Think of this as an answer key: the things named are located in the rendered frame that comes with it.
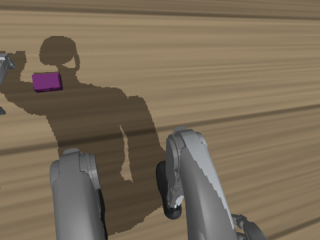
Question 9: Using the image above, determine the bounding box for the left robot hand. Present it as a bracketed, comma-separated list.
[0, 53, 16, 115]

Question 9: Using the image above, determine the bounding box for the right robot foot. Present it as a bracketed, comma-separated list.
[156, 161, 182, 220]

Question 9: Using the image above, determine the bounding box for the small box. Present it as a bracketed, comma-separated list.
[32, 72, 63, 93]

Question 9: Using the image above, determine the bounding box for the right robot hand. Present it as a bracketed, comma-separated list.
[231, 214, 268, 240]

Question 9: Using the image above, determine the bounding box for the left robot foot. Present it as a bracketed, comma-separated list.
[98, 189, 108, 240]

